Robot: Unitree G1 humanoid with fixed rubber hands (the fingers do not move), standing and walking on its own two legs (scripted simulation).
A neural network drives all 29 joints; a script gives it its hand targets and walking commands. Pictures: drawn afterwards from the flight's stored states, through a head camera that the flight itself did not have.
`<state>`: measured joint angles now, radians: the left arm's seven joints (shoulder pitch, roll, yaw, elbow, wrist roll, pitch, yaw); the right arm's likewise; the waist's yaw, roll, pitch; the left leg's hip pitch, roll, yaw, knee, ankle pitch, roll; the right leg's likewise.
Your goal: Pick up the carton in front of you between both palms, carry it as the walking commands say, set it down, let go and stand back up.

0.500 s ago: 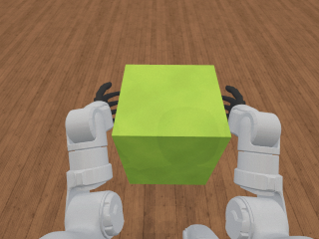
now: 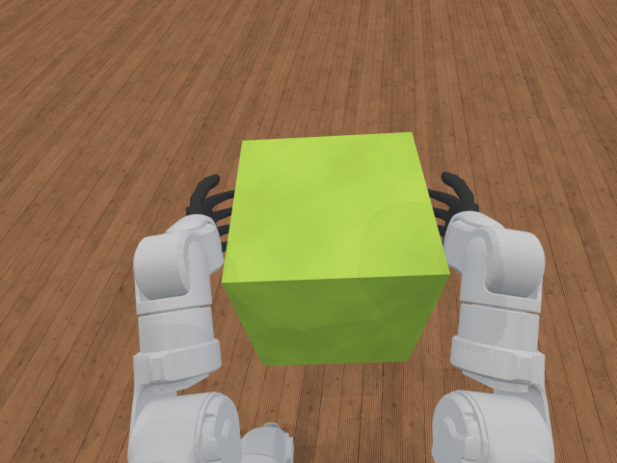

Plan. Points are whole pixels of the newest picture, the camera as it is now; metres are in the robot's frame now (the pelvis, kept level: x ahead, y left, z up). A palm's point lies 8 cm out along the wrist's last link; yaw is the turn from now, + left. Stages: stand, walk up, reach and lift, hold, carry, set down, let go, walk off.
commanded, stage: carry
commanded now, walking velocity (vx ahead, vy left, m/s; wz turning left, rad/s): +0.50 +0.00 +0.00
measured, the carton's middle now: (331, 258) +0.35 +0.01 +0.04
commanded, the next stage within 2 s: none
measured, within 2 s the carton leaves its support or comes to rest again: neither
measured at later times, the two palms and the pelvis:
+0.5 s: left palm (250, 121) +0.59 +0.15 +0.09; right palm (437, 126) +0.57 -0.15 +0.09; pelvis +0.31 +0.02 +0.00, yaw -2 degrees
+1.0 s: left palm (284, 35) +0.84 +0.12 +0.11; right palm (436, 34) +0.84 -0.18 +0.10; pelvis +0.60 -0.03 +0.00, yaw -1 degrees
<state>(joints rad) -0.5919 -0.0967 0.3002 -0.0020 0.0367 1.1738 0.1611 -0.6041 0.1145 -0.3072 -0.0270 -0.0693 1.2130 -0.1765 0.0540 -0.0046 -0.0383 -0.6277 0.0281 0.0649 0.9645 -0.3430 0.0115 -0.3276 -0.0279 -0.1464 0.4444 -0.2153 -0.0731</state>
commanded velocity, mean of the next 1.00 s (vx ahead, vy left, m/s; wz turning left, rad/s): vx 0.34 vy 0.00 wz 0.00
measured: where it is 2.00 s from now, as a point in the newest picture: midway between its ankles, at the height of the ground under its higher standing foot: (342, 319)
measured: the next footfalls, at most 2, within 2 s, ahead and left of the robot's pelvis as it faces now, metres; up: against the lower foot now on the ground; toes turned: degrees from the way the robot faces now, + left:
left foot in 0.20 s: +0.27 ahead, +0.12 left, +0.00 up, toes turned +6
right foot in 0.60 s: +0.57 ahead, -0.12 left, +0.00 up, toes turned -12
